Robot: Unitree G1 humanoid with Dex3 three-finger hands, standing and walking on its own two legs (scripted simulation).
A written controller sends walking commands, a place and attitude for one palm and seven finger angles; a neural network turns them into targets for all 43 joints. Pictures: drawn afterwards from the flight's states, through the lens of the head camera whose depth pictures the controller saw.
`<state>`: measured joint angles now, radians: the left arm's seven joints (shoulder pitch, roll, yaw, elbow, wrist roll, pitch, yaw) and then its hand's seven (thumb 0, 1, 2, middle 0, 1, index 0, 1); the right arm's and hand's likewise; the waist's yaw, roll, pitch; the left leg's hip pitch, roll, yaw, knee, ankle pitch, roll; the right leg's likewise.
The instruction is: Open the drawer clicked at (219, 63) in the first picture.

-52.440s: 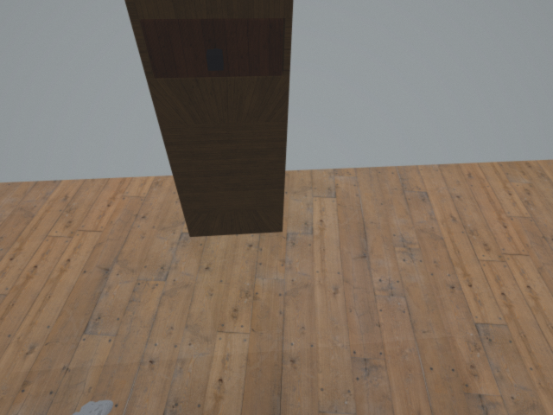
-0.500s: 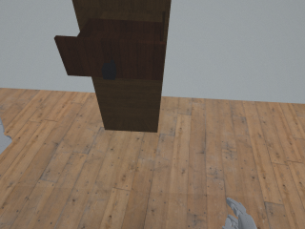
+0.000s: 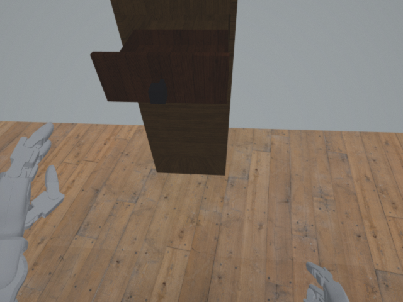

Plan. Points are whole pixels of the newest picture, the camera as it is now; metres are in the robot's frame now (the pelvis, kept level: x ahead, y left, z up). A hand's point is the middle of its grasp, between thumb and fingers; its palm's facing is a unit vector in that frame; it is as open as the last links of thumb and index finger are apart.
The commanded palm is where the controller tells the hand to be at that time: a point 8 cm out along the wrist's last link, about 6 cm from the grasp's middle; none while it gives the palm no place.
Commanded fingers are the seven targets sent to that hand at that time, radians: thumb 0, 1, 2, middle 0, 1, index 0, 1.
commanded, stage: let the arm hang, fingers relaxed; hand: left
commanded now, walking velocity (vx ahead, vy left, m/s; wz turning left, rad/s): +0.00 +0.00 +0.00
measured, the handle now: (159, 89) +0.64 +0.17 +0.09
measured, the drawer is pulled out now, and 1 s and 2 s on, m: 0.30 0.30 0.30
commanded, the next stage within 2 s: look to check the result in 1.02 s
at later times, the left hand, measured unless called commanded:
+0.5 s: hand out of the picture -0.06 +0.17 -0.16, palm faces +0.05 -0.97 -0.22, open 7.2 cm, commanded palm none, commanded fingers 0.00 0.90 0.90 -0.20 -0.30 -0.20 -0.30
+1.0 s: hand out of the picture +0.05 +0.15 -0.16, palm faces +0.01 -0.98 -0.21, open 7.3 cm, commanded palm none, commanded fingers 0.00 0.90 0.90 -0.20 -0.30 -0.20 -0.30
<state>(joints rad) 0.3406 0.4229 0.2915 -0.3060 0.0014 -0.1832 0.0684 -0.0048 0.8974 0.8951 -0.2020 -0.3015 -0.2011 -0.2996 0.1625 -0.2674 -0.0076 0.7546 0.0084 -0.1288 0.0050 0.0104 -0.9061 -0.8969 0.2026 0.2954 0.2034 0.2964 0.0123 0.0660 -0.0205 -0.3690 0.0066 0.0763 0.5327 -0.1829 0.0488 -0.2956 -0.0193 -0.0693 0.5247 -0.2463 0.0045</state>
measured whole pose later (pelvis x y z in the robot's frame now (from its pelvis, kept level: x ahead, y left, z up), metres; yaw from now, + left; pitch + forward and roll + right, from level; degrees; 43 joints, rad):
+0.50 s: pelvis -0.01 -0.02 +0.01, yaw +2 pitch -1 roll -1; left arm 0.37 0.20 0.01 1.10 0.01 0.03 0.02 0.00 0.94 0.89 -0.20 -0.30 -0.20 -0.30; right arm 0.32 -0.17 -0.01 1.07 -0.02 0.04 -0.02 0.01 -0.91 -0.90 0.20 0.29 0.20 0.30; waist 0.01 0.01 0.08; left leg -0.28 0.00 0.01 0.47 -0.17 0.02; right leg -0.22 0.02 -0.07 0.44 -0.21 -0.03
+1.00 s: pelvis +0.01 -0.03 +0.01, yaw +0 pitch -2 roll +0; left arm 0.21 0.17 0.01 1.11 0.01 -0.01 0.03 0.00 0.93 0.89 -0.20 -0.30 -0.20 -0.30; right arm 0.28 -0.15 0.00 1.13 -0.02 0.01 -0.03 0.00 -0.92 -0.90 0.20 0.29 0.20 0.30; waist -0.02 0.01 0.04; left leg -0.19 0.01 0.04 0.40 -0.17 0.00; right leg -0.15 0.03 -0.05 0.40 -0.21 -0.04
